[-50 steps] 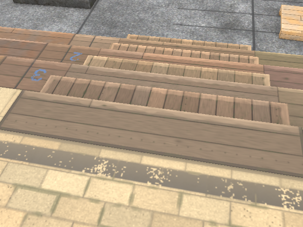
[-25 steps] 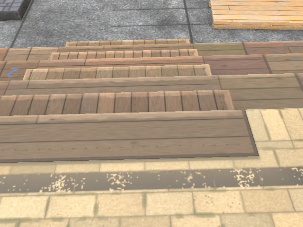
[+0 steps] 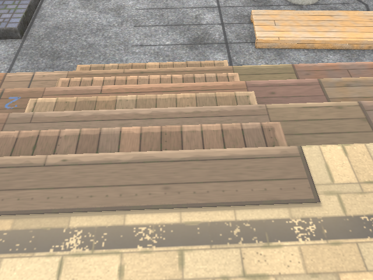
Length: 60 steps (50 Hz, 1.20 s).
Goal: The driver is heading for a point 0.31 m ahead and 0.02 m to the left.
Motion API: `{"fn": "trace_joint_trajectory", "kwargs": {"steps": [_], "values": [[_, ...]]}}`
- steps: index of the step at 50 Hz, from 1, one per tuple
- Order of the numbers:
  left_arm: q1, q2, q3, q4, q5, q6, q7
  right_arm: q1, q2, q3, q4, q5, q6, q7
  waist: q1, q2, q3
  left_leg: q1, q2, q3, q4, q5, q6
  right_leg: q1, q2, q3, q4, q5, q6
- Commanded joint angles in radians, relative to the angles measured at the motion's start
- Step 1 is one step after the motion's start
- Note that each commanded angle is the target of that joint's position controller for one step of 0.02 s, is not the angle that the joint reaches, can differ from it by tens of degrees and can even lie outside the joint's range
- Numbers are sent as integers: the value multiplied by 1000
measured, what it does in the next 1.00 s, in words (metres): walks ahead: right foot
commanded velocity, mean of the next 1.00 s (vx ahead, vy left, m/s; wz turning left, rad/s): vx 0.10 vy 0.00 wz -0.01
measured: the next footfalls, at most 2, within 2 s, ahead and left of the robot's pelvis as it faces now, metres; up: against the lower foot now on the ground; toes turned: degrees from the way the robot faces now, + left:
right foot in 0.92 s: +0.14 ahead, -0.14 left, +0.00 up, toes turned -1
left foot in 1.30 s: +0.30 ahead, +0.08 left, +0.00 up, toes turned +1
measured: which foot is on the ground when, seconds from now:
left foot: down 0.00-0.92, up 0.94-1.00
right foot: down 0.00-0.64, up 0.66-0.90, down 0.92-1.00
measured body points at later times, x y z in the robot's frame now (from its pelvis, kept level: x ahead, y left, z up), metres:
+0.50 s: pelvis +0.00 +0.02 +0.00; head +0.01 +0.02 +0.45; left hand +0.07 +0.28 -0.14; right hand +0.08 -0.24 -0.13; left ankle -0.02 +0.11 -0.74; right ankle +0.02 -0.13 -0.74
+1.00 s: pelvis +0.09 -0.04 +0.00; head +0.10 -0.06 +0.45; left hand +0.16 +0.24 -0.12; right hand +0.12 -0.32 -0.15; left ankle -0.01 +0.10 -0.67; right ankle +0.10 -0.14 -0.74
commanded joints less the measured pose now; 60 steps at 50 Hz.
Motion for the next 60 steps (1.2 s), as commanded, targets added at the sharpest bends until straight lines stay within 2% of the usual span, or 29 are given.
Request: {"fn": "trace_joint_trajectory", "kwargs": {"steps": [1,18,29,30,31,32,33,34,35,36,37,39,41,42,44,45,46,47,48,49,50,51,52,53,55,57,59,60], "values": [[-8,111,26,-45,-1,-11,9,-2,-104,-24,-44,2,-14,-1,-4,-14,-45,-34,66,-63,-95,150,23,57,-66,63,-63,203,-22],[-5,100,28,89,-4,-5,24,38,-115,-14,93,6,-16,-5,-6,-2,-14,-40,63,-70,-149,140,33,98,-58,41,-87,215,-3],[4,97,22,179,-6,-9,28,62,-117,-6,169,8,-11,-9,-11,1,-1,-26,62,-75,-171,147,42,89,-55,23,-107,199,7],[19,85,18,193,-6,-8,29,79,-113,-4,183,7,-9,-10,-11,12,-23,-15,58,-77,-190,40,47,95,-40,3,-101,120,7],[16,80,17,198,-10,-8,30,85,-128,-9,189,12,-6,-14,-18,34,-6,-21,63,-101,-220,-139,63,62,-13,-29,-67,2,5],[-1,84,18,192,-16,-12,29,94,-169,-22,190,19,-2,-19,-32,86,22,-20,101,-172,-265,-325,102,-13,21,-77,14,-134,2],[-38,90,17,172,-20,-24,26,115,-203,-32,192,25,-1,-22,-48,136,64,-7,195,-300,-336,-470,158,-123,20,-105,98,-187,-2],[-82,94,14,147,-24,-43,19,126,-231,-43,193,27,-6,-26,-63,161,114,-21,299,-427,-395,-510,216,-198,-26,-105,190,-177,-10],[-110,100,16,134,-31,-60,10,139,-233,-47,195,21,-16,-28,-72,151,147,-2,354,-494,-424,-459,255,-282,-69,-80,286,-201,-17],[-104,106,19,134,-34,-73,1,144,-219,-47,194,18,-27,-27,-68,128,151,56,373,-506,-423,-388,269,-362,-99,-66,360,-228,-24],[-87,106,21,140,-37,-85,-7,143,-201,-46,190,24,-34,-24,-59,102,138,117,365,-480,-413,-327,262,-412,-121,-63,375,-227,-30],[-104,98,20,138,-39,-106,-21,127,-191,-47,179,37,-36,-19,-56,77,107,152,305,-355,-398,-190,216,-368,-131,-94,251,-176,-35],[-112,72,13,139,-37,-118,-31,126,-208,-52,178,39,-31,-16,-51,98,68,86,242,-240,-372,-96,194,-207,-96,-149,117,-105,-24],[-86,70,13,149,-39,-119,-36,122,-218,-54,178,42,-26,-13,-33,104,54,26,223,-203,-353,-83,189,-103,-73,-179,52,-38,-19],[34,89,25,199,-41,-112,-35,114,-213,-51,175,45,-21,-9,27,83,23,-115,190,-161,-271,-76,168,133,-21,-221,-26,74,-11],[118,112,37,223,-45,-107,-28,106,-187,-41,172,39,-25,-6,71,67,-4,-176,166,-136,-188,-33,144,249,-19,-205,-46,54,-24],[206,169,53,232,-41,-107,-18,84,-124,-19,158,26,-31,0,115,-52,-35,-252,83,-39,81,34,79,352,-154,-16,-146,-7,-70],[299,309,76,238,-24,-106,-18,90,-50,1,107,6,-49,-3,104,-311,-113,-454,-40,50,422,-200,6,478,-404,401,-262,38,-219],[278,254,57,246,-4,-119,-28,95,-112,-15,108,33,-58,-8,86,-229,-103,-506,-24,-62,618,-305,4,409,-474,557,-313,39,-311],[173,199,38,213,-8,-131,-34,102,-158,-26,112,53,-62,-7,39,-144,-17,-539,33,-90,686,-240,18,333,-451,429,-291,140,-292],[94,156,24,187,-11,-133,-40,100,-168,-31,124,48,-59,-4,12,-114,2,-507,73,-71,679,-162,23,273,-385,282,-282,258,-246],[45,138,15,170,-14,-129,-43,95,-164,-37,133,35,-53,-5,-4,-99,9,-481,98,-56,633,-101,20,236,-337,180,-285,368,-208],[31,116,6,167,-12,-122,-41,85,-163,-42,134,27,-45,-5,-13,-103,13,-437,112,-42,584,-52,13,203,-297,94,-290,485,-183],[46,106,0,175,-4,-116,-37,89,-142,-40,139,23,-38,-1,-17,-111,0,-391,101,-17,559,-9,2,179,-266,33,-287,595,-175],[65,110,-5,192,7,-107,-24,74,-95,-31,132,20,-26,1,-29,-97,-21,-337,93,3,436,46,-22,160,-238,-41,-275,740,-186],[41,135,-6,190,9,-100,-12,10,-65,-17,114,16,-18,-4,-24,-90,-31,-267,85,15,267,100,-36,125,-218,-90,-261,778,-184],[59,166,1,200,5,-90,-8,-39,-74,-15,103,16,-9,-8,-4,-100,-52,-209,68,29,174,141,-41,123,-227,-90,-247,784,-189],[65,169,2,206,1,-86,-8,-47,-86,-18,102,18,-5,-9,0,-102,-56,-189,64,26,148,157,-39,124,-237,-81,-241,774,-193]]}}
